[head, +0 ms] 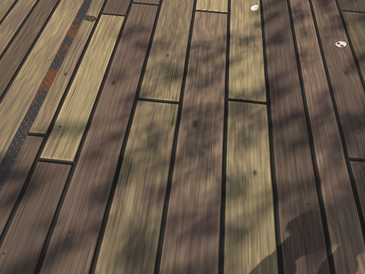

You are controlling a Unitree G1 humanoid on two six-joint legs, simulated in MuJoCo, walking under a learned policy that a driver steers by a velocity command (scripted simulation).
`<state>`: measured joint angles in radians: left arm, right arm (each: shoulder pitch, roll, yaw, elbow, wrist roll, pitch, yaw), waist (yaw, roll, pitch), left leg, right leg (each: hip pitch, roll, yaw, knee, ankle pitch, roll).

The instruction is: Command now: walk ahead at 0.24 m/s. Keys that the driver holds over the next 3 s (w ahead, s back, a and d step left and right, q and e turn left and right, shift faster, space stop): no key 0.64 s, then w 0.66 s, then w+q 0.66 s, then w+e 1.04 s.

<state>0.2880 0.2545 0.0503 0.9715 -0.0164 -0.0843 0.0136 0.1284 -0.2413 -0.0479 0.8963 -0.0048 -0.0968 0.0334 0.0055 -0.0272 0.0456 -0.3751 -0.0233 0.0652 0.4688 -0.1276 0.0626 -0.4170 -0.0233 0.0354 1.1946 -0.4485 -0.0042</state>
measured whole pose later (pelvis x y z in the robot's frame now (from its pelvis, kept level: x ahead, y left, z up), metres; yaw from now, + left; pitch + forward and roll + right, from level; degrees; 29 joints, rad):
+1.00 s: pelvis +0.19 -0.06 +0.00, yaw +0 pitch +0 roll +0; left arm 0.24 0.21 0.08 1.06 -0.02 -0.11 -0.01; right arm 0.32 -0.24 -0.05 1.09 0.04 -0.07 -0.01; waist 0.01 0.04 0.01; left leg -0.29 0.03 -0.02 1.01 -0.47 0.03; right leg -0.24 0.01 -0.08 0.57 -0.32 -0.06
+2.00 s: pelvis +0.73 +0.00 -0.01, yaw +19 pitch +3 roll -1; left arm 0.00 0.25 0.05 0.79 0.00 -0.15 -0.01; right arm 0.38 -0.27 -0.07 0.92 0.03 -0.06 -0.02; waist -0.08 0.02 0.01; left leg -0.18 -0.08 -0.19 0.83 -0.51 0.05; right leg -0.44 0.03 0.02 0.50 -0.09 -0.01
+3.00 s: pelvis +1.21 +0.07 -0.01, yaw -8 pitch +2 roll +1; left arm 0.13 0.30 0.07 0.65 -0.02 -0.04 -0.04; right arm 0.27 -0.30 -0.06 0.85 0.02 -0.09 0.00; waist -0.04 -0.01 0.06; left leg -0.28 0.07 0.02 1.16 -0.47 -0.02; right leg -0.46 0.05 -0.03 0.62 -0.20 -0.10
